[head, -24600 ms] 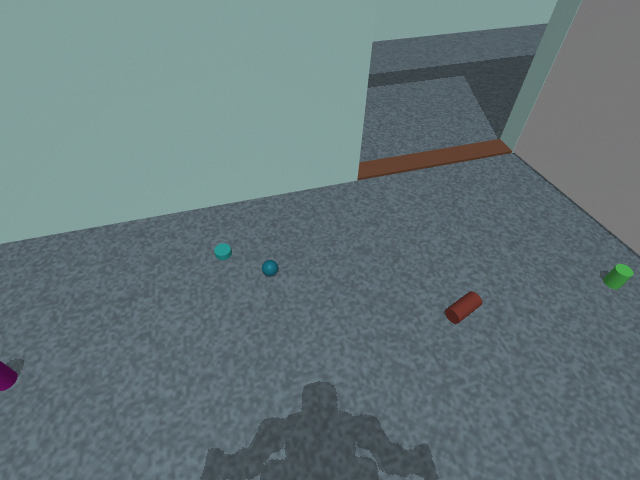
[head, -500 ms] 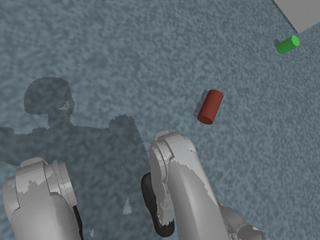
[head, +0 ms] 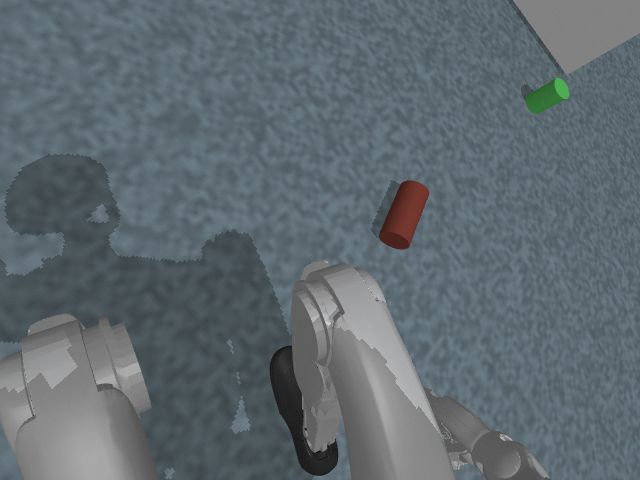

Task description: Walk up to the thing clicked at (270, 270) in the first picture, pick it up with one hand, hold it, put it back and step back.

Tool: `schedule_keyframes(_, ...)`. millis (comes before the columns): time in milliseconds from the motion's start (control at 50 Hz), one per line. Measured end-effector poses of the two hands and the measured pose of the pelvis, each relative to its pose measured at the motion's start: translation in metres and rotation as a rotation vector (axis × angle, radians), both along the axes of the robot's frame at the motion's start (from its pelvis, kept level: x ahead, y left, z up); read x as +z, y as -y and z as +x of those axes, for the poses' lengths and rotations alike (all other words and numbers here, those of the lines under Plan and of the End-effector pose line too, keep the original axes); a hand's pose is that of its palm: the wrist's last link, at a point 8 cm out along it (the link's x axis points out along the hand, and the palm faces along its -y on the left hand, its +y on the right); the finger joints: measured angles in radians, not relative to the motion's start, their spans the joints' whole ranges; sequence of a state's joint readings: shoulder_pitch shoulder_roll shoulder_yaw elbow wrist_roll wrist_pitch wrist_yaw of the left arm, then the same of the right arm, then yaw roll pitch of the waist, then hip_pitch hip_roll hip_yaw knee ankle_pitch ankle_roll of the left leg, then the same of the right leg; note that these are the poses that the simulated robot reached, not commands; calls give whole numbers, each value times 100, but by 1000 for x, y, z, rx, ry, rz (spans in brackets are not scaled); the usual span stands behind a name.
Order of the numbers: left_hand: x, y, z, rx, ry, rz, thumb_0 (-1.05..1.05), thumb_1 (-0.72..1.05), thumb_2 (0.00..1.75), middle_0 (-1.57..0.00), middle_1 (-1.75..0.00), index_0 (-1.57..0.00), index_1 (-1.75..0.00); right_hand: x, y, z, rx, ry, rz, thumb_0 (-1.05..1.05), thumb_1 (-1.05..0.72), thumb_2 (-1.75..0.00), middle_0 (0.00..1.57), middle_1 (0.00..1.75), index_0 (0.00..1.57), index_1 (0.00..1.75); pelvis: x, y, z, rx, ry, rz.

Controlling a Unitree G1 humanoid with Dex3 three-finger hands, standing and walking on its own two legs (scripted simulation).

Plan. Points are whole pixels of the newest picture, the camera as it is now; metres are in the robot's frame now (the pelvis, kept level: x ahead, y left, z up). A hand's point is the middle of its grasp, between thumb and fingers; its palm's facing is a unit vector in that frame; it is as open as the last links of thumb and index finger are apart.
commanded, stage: rest palm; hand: left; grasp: from above
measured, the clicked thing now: out of the picture +0.38 +0.38 -0.26
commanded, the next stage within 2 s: close in 0.22 s
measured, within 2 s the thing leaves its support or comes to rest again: neither
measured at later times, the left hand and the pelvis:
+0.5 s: hand out of the picture +0.36 +0.37 -0.24, palm faces -0.44 -0.20 -0.88, open 13.8 cm; pelvis +0.00 +0.00 +0.00, yaw -1 degrees
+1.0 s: hand out of the picture +0.37 +0.37 -0.24, palm faces -0.45 -0.20 -0.87, open 12.4 cm; pelvis +0.00 +0.00 +0.00, yaw -1 degrees
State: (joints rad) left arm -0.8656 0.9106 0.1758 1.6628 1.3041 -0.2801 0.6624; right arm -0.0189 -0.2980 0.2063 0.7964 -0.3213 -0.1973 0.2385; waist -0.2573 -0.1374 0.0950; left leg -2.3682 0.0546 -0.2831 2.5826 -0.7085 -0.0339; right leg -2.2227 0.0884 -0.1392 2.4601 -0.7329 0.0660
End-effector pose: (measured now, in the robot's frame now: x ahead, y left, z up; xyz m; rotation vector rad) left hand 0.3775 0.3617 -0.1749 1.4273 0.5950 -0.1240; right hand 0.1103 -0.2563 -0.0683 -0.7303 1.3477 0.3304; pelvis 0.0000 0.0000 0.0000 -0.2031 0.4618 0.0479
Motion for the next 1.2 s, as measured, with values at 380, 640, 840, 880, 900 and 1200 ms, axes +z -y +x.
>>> schedule_keyframes(380,-8,-19,-10,48,-39,-35,0,-50,95,-8,-100,-8,-99,2,-8,-10,2,-38,15,0,-90,-90,20,30,21,30,1,-3,0,0,16,-19)
schedule_keyframes(640,-7,-3,1,-27,22,-18,0,-36,86,-14,-98,-17,-96,9,0,-6,43,-26,-16,0,-89,-89,20,30,21,30,-1,-3,-2,-8,28,-21)
schedule_keyframes(840,-8,-2,5,32,3,3,0,-27,78,-21,-93,-24,-90,9,-5,-4,37,8,19,0,-89,-89,20,30,21,30,0,-4,-3,-13,23,-24)
schedule_keyframes(880,-9,-5,3,49,-12,-1,0,-25,76,-22,-92,-25,-89,9,-7,-5,32,10,27,0,-89,-89,20,30,21,30,0,-4,-3,-11,21,-24)
schedule_keyframes(900,-10,-7,2,58,-15,-3,0,-24,75,-23,-91,-26,-88,8,-7,-6,28,9,29,0,-89,-89,20,30,21,30,0,-4,-2,-10,21,-24)
schedule_keyframes(1200,-11,-16,-11,19,-40,-40,0,-10,66,-34,-83,-37,-79,7,-7,-12,28,-44,15,0,-89,-89,20,30,21,30,1,-4,-2,-5,29,-26)
